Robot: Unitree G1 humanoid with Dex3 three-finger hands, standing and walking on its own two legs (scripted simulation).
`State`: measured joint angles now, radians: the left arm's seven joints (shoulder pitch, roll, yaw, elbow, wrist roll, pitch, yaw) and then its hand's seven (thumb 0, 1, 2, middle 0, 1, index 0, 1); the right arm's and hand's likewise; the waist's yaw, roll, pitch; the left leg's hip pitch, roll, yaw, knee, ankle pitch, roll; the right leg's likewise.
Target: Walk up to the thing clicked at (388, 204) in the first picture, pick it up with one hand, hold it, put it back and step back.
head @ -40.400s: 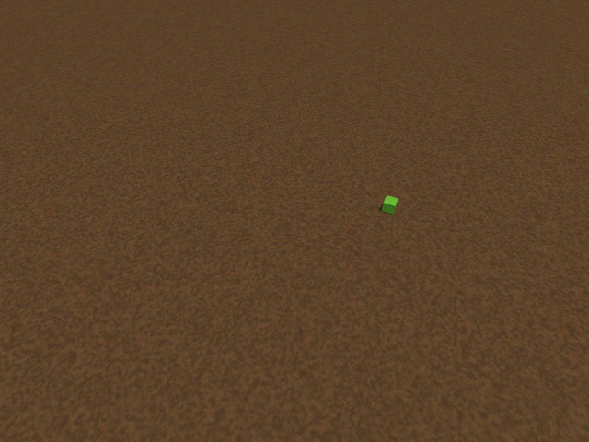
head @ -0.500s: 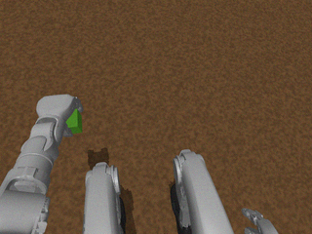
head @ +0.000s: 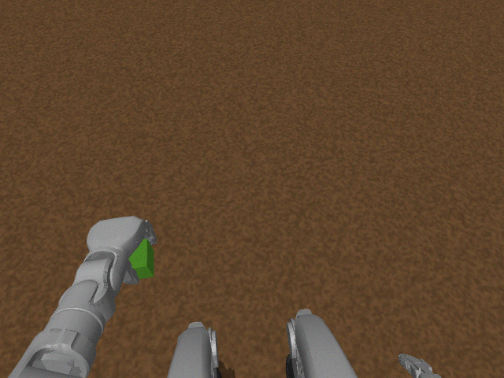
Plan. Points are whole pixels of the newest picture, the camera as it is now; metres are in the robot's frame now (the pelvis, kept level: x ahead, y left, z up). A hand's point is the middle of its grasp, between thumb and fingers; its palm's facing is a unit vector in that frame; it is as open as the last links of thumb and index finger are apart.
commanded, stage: lift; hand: left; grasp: from above
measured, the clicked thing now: (135, 260) +0.37 +0.21 -0.12
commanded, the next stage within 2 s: hold in 0.52 s
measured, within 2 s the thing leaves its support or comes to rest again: neither
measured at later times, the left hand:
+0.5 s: hand (104, 234) +0.36 +0.22 +0.01, palm faces -0.47 -0.06 -0.88, open 8.3 cm
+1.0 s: hand (86, 215) +0.37 +0.22 +0.06, palm faces -0.47 -0.04 -0.88, open 8.3 cm
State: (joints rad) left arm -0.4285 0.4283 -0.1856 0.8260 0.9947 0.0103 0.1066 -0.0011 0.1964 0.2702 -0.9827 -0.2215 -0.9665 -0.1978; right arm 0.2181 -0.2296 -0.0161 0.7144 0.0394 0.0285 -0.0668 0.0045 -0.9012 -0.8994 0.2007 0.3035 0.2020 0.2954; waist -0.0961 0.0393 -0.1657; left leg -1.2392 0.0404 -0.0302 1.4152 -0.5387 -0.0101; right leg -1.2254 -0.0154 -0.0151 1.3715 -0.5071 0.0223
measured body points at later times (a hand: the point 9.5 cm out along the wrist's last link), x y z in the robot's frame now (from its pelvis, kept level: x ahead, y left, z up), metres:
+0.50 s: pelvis +0.04 +0.00 +0.10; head +0.10 +0.00 +0.54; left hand +0.38 +0.22 +0.06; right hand +0.11 -0.27 -0.03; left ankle +0.07 +0.12 -0.59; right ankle +0.08 -0.14 -0.59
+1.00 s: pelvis +0.06 +0.01 +0.13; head +0.10 +0.00 +0.58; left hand +0.39 +0.22 +0.11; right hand +0.16 -0.27 +0.01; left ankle +0.07 +0.12 -0.59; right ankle +0.08 -0.14 -0.59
